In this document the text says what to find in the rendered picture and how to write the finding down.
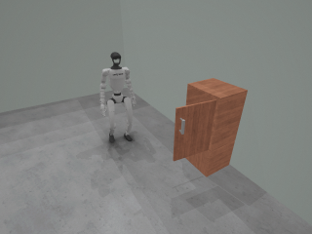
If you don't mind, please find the cupboard door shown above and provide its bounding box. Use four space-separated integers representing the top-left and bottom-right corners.
173 99 217 161

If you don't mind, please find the left robot hand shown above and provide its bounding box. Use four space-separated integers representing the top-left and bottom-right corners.
130 96 137 106

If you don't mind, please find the left robot upper arm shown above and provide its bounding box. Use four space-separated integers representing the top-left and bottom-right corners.
123 67 131 85

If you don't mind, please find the robot head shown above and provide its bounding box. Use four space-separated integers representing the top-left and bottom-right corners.
110 52 122 70

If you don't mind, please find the left robot foot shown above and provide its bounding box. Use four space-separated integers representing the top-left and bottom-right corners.
124 134 133 141

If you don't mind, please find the right robot upper arm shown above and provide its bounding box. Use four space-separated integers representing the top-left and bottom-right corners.
100 68 109 89

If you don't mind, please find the robot left forearm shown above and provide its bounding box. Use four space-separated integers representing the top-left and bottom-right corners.
127 82 135 96

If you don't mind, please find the robot right forearm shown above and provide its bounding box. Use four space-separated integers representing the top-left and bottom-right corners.
99 84 105 104

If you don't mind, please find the right robot hand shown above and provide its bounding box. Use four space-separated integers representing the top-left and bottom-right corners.
99 103 107 117

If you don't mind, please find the handle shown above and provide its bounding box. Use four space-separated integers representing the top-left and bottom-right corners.
179 118 185 135

